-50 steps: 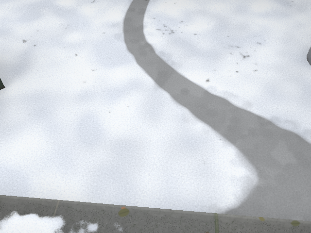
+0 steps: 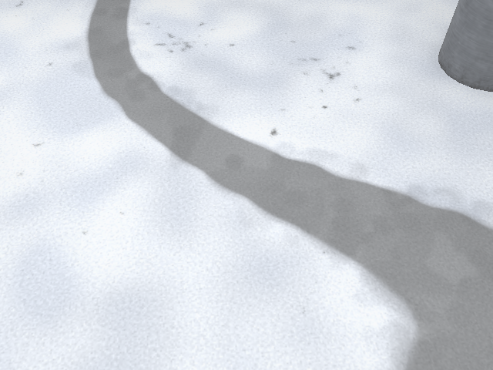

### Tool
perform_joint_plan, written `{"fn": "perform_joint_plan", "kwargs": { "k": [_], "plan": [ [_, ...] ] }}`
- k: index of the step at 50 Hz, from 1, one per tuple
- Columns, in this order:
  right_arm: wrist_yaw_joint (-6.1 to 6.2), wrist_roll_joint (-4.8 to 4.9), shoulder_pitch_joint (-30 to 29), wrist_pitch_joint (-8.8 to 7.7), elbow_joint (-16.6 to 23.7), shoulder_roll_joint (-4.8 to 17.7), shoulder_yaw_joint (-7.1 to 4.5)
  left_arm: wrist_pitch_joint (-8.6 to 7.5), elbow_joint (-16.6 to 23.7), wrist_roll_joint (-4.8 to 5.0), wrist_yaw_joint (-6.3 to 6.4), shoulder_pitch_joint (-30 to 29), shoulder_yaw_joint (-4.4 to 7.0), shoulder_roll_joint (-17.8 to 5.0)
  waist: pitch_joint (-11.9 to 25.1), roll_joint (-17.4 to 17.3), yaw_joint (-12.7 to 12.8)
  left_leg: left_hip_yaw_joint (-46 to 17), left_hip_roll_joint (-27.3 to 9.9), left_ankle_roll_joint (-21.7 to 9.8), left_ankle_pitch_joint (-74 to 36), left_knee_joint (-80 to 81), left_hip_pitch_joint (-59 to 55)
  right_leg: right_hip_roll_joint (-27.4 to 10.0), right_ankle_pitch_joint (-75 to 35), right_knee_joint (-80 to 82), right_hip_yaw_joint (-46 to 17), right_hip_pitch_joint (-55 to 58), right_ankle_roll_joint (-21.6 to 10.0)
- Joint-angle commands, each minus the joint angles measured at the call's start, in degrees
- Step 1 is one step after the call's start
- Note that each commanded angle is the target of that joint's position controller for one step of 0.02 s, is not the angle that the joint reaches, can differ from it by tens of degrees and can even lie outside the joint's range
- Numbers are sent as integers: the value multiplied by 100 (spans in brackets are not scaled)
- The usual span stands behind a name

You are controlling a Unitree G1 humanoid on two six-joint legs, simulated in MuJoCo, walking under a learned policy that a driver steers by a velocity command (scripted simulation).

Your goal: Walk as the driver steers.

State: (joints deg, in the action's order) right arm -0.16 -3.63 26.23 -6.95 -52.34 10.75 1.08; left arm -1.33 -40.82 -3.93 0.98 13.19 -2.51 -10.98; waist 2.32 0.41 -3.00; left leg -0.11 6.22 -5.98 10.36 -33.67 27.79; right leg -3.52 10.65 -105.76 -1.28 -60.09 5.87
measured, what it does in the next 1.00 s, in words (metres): goes down: right foot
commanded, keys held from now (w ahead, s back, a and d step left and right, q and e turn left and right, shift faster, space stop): q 0.22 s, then no key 0.14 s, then w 0.64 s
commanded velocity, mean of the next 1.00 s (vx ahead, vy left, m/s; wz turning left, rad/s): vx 0.21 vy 0.00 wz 0.23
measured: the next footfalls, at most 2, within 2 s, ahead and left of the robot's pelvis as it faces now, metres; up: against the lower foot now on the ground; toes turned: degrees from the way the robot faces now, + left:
right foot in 0.40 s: +0.13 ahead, -0.16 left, +0.00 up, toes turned +12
left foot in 1.20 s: +0.50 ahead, +0.16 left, -0.16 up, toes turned +16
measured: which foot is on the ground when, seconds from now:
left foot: down 0.00-0.40, up 0.42-1.00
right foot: up 0.00-0.38, down 0.40-1.00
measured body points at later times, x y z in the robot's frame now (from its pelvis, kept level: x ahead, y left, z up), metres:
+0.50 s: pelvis +0.07 -0.09 +0.02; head +0.08 -0.09 +0.47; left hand +0.10 +0.17 -0.10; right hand +0.21 -0.32 -0.10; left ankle +0.11 +0.07 -0.66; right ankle +0.09 -0.17 -0.72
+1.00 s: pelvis +0.23 -0.06 -0.02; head +0.23 -0.07 +0.43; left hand +0.02 +0.03 -0.16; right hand +0.45 -0.20 -0.15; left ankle +0.41 +0.17 -0.68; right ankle +0.09 -0.17 -0.72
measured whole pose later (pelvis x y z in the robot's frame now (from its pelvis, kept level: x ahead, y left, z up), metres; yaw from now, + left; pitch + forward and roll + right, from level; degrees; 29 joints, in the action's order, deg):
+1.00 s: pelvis +0.23 -0.06 -0.02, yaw +12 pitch +2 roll +0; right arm -4.3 -5.4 6.2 -4.2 -49.7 8.8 1.2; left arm -8.0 -66.0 -4.8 -0.4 39.6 -3.7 -3.2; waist 3.5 -1.0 7.0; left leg -2.9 -6.0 -1.4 -29.6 -41.1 45.6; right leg 4.6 35.8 -38.7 1.2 -5.1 -5.3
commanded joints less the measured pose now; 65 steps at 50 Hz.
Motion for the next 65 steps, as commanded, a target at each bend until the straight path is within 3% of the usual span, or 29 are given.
{"fn": "perform_joint_plan", "kwargs": {
  "k": [1,6,13,18,20,21,22,23,25,26,28,30,32,35,38,43,46,49,51,55,56,57,59,60,61,62,63,64,65],
  "plan": [
    [116,13,1087,-85,48,444,-93,17,296,-51,6,249,-4,-215,-105,-276,-133,-3024,-1738,-1269,877,1140,-1565,-279,-835,1274,-272,-1623,160],
    [42,43,905,-26,221,583,-133,106,426,-166,-110,-261,23,47,-135,-777,54,-3249,-1494,-997,2000,1676,-525,22,-123,3158,211,401,-138],
    [87,204,263,97,809,581,-383,28,751,162,-6,-661,85,89,44,-867,-115,-3302,-1634,-922,933,1542,-1504,345,726,5548,46,1570,-328],
    [202,239,-318,216,954,785,-472,26,541,401,-113,65,444,-312,470,-746,248,-3146,-1619,-906,-1169,1125,-835,580,-324,7895,326,4156,-747],
    [160,295,26,86,828,259,-308,-72,165,192,-30,1451,726,-643,918,-97,770,-2517,-889,-296,1262,269,1142,-382,-605,8172,-528,7383,-1314],
    [86,256,279,73,911,-249,-236,-218,68,-109,-30,2018,826,-1111,729,1062,717,-1454,261,390,2519,-1294,2870,-1853,-2222,8233,-2479,8300,-2735],
    [208,159,-676,197,1328,146,-343,-286,-75,-434,-167,2556,880,-969,-159,879,1208,-1733,493,666,2726,-1821,5068,-2518,0,9030,-4195,8264,-3072],
    [279,13,-1296,308,1153,273,-381,-284,-205,-302,-305,2492,779,-652,-594,259,1260,-2076,324,640,1587,-1936,5647,-2024,1375,9265,-3784,8093,-2457],
    [146,134,-726,257,526,317,-449,-294,-90,365,-710,1138,516,19,-287,756,419,-1622,-173,821,406,-2423,3905,-1106,2026,9253,-2308,6121,-1264],
    [22,21,-322,188,320,272,-432,-359,-260,391,-735,1068,584,-205,-341,934,89,-1045,-204,742,-25,-3597,3248,-764,1664,9183,-1757,4979,-1140],
    [-212,-158,-182,153,246,264,-366,-489,-241,22,-566,791,718,-631,-241,438,-107,-563,-277,567,-775,-4847,2703,-553,1420,9308,-1357,3515,-1174],
    [-414,-173,-466,129,359,146,-244,-614,-534,-109,-374,693,679,-642,-227,302,-63,-490,-536,456,-1581,-4860,2075,-374,1153,9266,-1074,2934,-1168],
    [-473,-89,-773,128,496,285,-239,-728,-1036,-59,-273,1228,613,-562,-386,276,188,-570,-651,496,-1832,-4816,2447,-435,1220,9096,-1153,3273,-1318],
    [-252,-3,-1418,221,712,438,-247,-781,-1837,-154,-234,2374,465,-404,-579,390,657,-1162,-678,572,-1877,-3997,3934,-787,767,8746,-1727,5283,-1712],
    [-111,-91,-1591,271,716,276,-198,-762,-2273,-200,-273,2852,295,-200,-546,469,698,-1146,-747,522,-1612,-3533,4469,-962,241,8410,-1951,6314,-2075],
    [-243,-124,-2274,227,861,-62,-38,-734,-2792,-296,-121,3311,100,180,-775,313,924,-1197,-1265,519,-2126,-2208,4951,-1076,-734,7907,-1984,7030,-2103],
    [-371,-115,-2846,109,775,-95,8,-766,-2636,-51,74,3435,-17,328,-948,329,1119,-487,-1361,586,-4050,-547,3893,-586,-466,7767,-1376,6139,-1845],
    [-465,-202,-2759,177,741,58,-39,-677,-2330,-96,-187,2711,-36,43,-1009,401,810,14,-1111,420,-4504,-853,750,-362,330,7880,-965,3380,-1999],
    [-450,-161,-3047,238,841,303,-110,-708,-2414,-7,-175,2900,-25,20,-1273,231,912,-66,-1128,444,-3636,-313,1293,-543,162,7551,-1243,4334,-1981],
    [-520,-175,-4129,241,1040,147,-16,-604,-2713,133,-36,3494,102,5,-1462,202,1499,64,-1237,448,-2587,1213,1598,-500,-375,6962,-1430,6151,-1863],
    [-420,1116,-4544,114,1311,394,-149,-302,-2435,801,143,2577,390,-432,-2035,-60,1444,-206,-915,568,-2321,1388,1303,-450,-1026,6540,-1316,5453,-1473],
    [-400,1152,-4063,61,1137,434,-164,-184,-2444,681,178,2513,397,-461,-1647,-98,1213,-129,-872,511,-2640,1716,687,-350,-1760,5957,-1149,5568,-1420],
    [-342,825,-1771,162,397,752,-395,-184,-2502,416,93,2370,392,-152,-467,123,331,-179,-1034,270,-3826,1672,-2197,-99,-1549,3871,-951,4563,-1313],
    [-282,626,-95,253,-146,1025,-534,-314,-2441,433,-18,2096,404,-39,358,-443,-495,-151,-1379,91,-5159,1129,-4388,453,-352,2082,-512,3223,-932],
    [-230,304,842,306,-441,1142,-433,-449,-2496,611,-51,2658,306,446,1626,-1500,-614,-974,-2562,-559,-7451,-894,-6942,941,4108,-613,-801,1131,-739],
    [-223,637,626,205,-498,1739,-639,-567,-1737,1009,-114,2523,270,17,2758,-2044,-435,-3111,-3509,-1611,-3211,-456,-7881,608,3012,-738,-1234,-183,-654],
    [-143,468,186,372,-217,789,-477,-612,-1810,833,-41,1795,474,-535,2347,-823,-742,-2249,-2840,-1297,-2531,315,-6621,127,3040,-111,-820,185,-646],
    [-120,407,-423,404,-198,553,-381,-601,-1673,710,45,1480,585,-492,1304,-421,-322,-1541,-2565,-1029,-4438,322,-5145,151,2845,-137,-471,338,-590],
    [-152,403,-802,367,-158,920,-456,-544,-1440,639,97,1515,488,-80,1211,-72,129,-1954,-2778,-1376,-3249,624,-4430,-4,2239,-91,-169,68,-538]
  ]
}}
Keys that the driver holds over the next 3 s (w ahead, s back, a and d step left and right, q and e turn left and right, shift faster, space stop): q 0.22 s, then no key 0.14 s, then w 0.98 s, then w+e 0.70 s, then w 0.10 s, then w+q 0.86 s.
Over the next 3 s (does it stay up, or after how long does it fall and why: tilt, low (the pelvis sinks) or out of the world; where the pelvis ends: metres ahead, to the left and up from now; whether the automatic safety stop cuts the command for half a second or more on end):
stays up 1.36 0.01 -0.15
